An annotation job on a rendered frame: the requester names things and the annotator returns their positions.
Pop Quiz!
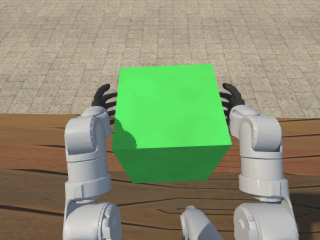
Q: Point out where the robot right thigh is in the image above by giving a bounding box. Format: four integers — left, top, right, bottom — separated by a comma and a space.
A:
180, 208, 223, 240

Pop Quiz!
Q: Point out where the robot right hand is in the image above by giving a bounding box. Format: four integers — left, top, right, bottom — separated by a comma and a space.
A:
219, 83, 245, 125

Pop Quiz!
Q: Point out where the left robot upper arm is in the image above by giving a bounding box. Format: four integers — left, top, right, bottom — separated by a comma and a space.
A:
63, 201, 122, 240

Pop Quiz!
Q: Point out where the carton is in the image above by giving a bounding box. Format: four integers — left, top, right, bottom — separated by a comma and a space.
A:
111, 64, 232, 184

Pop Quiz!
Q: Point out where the robot left hand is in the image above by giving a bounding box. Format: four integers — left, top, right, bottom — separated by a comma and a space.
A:
91, 83, 118, 125

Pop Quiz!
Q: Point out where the robot left forearm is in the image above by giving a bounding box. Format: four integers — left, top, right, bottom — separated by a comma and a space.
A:
62, 106, 112, 240

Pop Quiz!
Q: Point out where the right robot shin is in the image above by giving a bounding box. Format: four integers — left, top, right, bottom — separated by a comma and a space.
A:
185, 205, 195, 240

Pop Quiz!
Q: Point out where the robot right forearm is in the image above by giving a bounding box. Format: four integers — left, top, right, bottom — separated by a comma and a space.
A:
228, 105, 299, 240

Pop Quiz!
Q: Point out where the right robot upper arm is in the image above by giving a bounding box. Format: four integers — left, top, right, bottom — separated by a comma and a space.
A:
233, 203, 299, 240

